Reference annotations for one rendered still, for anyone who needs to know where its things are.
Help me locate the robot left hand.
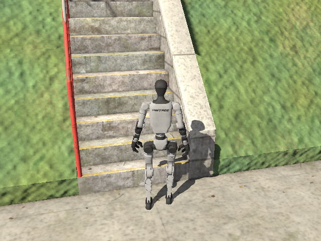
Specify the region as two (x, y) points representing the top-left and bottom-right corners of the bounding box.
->
(131, 141), (143, 153)

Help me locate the robot right upper arm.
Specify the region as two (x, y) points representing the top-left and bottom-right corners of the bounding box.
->
(171, 101), (184, 129)

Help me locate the left robot thigh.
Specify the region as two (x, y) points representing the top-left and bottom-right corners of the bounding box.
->
(143, 141), (153, 178)

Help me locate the robot left upper arm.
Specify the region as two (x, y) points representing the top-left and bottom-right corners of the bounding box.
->
(137, 101), (150, 128)

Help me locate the right robot forearm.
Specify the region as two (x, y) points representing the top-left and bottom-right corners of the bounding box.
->
(179, 122), (189, 145)

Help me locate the left robot forearm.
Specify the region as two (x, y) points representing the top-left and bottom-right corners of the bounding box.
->
(132, 121), (142, 142)

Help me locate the robot right hand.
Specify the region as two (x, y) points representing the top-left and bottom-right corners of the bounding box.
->
(178, 144), (190, 157)

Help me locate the robot left shin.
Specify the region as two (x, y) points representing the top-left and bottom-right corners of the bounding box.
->
(145, 169), (152, 203)

